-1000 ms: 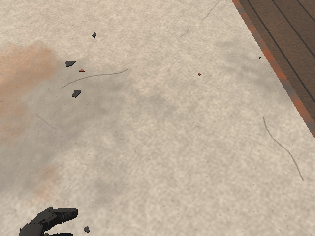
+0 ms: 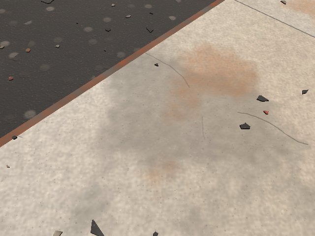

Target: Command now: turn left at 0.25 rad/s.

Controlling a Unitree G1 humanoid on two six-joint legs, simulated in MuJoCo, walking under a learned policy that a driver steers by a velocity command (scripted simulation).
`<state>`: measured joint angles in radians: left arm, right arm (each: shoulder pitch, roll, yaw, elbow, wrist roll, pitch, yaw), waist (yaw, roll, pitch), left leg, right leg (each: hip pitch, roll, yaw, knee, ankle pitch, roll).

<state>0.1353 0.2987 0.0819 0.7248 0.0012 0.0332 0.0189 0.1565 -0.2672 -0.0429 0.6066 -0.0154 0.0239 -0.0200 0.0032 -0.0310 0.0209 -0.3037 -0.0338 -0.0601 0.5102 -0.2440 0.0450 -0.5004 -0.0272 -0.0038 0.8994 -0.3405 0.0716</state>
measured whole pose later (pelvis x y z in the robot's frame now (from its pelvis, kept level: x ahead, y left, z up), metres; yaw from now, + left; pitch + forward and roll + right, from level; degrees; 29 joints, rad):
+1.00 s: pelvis +0.02 -0.05 +0.00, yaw +2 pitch -1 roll +0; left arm 0.21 0.22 0.02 0.91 0.01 -0.02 0.02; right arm 0.19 -0.22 -0.05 0.98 -0.01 0.02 -0.04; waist 0.00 0.00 0.03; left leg -0.18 -0.01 -0.10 0.48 -0.28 -0.03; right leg -0.18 0.02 -0.03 0.50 -0.30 -0.03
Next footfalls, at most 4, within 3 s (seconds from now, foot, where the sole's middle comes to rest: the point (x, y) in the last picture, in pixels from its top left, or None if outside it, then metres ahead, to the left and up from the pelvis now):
0.10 right None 0.05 -0.14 -0.78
2.04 left None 0.17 0.14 -0.78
2.48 right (179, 222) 0.52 -0.10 -0.78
2.88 left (124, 209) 0.57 0.13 -0.78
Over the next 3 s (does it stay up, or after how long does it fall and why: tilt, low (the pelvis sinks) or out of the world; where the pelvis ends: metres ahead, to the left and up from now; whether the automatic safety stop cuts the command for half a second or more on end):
stays up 0.48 0.01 0.00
